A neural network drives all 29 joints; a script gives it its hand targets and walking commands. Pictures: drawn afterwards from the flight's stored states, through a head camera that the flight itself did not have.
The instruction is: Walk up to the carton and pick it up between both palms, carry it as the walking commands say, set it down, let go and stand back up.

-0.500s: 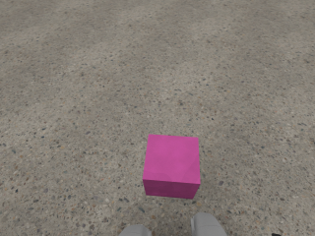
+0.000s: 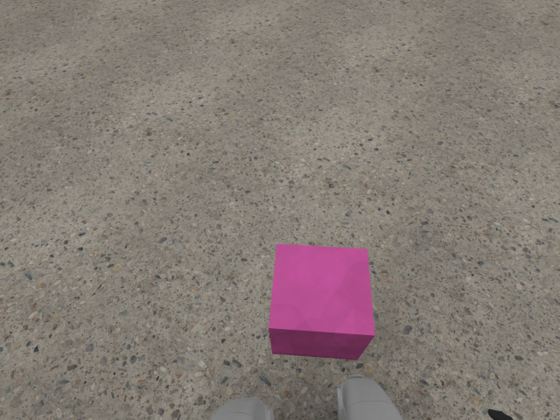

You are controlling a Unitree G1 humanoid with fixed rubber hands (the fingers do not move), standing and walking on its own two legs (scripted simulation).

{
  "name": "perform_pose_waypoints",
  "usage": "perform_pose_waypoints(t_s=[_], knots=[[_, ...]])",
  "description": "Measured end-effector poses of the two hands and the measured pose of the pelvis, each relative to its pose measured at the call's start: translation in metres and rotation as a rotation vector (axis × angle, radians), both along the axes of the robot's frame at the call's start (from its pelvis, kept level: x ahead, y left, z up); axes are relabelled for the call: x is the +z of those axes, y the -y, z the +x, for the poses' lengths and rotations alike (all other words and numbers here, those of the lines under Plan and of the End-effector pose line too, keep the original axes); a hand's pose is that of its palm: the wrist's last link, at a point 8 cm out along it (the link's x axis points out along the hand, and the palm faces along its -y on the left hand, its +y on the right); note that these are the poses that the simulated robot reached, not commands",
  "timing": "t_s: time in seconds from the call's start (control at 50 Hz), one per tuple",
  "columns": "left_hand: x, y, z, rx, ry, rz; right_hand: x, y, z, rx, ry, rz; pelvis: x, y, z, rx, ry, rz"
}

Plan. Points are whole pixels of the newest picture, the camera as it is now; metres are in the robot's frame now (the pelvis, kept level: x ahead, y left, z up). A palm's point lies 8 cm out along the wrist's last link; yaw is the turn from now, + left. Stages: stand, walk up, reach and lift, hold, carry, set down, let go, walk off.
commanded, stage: walk up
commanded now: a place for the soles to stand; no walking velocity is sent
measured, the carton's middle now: (317, 303) +0.48 -0.10 -0.59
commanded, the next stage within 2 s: reach and lift in 1.92 s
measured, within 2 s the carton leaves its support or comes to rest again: neither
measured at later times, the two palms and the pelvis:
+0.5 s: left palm out of the picture +0.06 +0.32 -0.10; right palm out of the picture +0.05 -0.31 -0.12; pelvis -0.01 +0.00 -0.01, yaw -1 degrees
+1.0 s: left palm out of the picture +0.05 +0.28 -0.11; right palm out of the picture +0.05 -0.34 -0.11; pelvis -0.01 -0.03 -0.01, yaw -2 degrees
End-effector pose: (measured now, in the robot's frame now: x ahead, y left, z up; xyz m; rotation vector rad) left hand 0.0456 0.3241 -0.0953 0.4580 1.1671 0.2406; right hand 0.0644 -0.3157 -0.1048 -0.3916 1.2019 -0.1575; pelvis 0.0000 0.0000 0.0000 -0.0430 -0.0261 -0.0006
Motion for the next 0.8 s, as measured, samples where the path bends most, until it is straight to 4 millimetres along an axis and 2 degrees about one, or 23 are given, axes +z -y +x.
perform_pose_waypoints(t_s=[0.12, 0.22, 0.3, 0.36, 0.42, 0.48, 0.62, 0.8], knots=[[-0.008, 0.002, 0.009, -0.008, -0.018, -0.027, 0.004, -0.008, 0.002, -0.024, -0.003, -0.017, 0.001, -0.002, 0.007, -0.010, -0.016, 0.003], [-0.008, 0.010, 0.018, -0.015, -0.010, -0.023, 0.000, -0.006, 0.003, -0.036, -0.003, -0.008, 0.000, 0.005, 0.009, -0.013, -0.019, 0.016], [-0.006, 0.014, 0.016, -0.015, 0.001, -0.011, -0.004, -0.001, 0.006, -0.031, 0.018, 0.001, -0.002, 0.010, 0.007, -0.012, 0.002, 0.026], [-0.004, 0.009, 0.015, -0.021, 0.018, -0.001, -0.007, 0.001, 0.005, -0.021, 0.029, -0.003, -0.005, 0.006, 0.003, -0.009, 0.009, 0.024], [-0.006, 0.002, 0.014, -0.024, 0.021, 0.004, -0.011, -0.002, -0.004, -0.020, 0.018, -0.004, -0.008, 0.000, -0.002, -0.012, 0.019, 0.021], [-0.005, 0.002, 0.013, -0.025, 0.025, 0.002, -0.012, -0.006, -0.010, -0.031, 0.009, 0.003, -0.007, -0.001, -0.005, -0.014, 0.024, 0.021], [-0.004, 0.008, 0.010, -0.027, 0.029, 0.001, -0.012, -0.004, -0.012, -0.035, 0.022, 0.013, -0.006, 0.004, -0.009, -0.017, 0.030, 0.026], [-0.006, 0.005, 0.006, -0.025, 0.032, -0.005, -0.009, -0.003, -0.017, -0.032, 0.023, 0.000, -0.006, 0.000, -0.013, -0.017, 0.036, 0.021]])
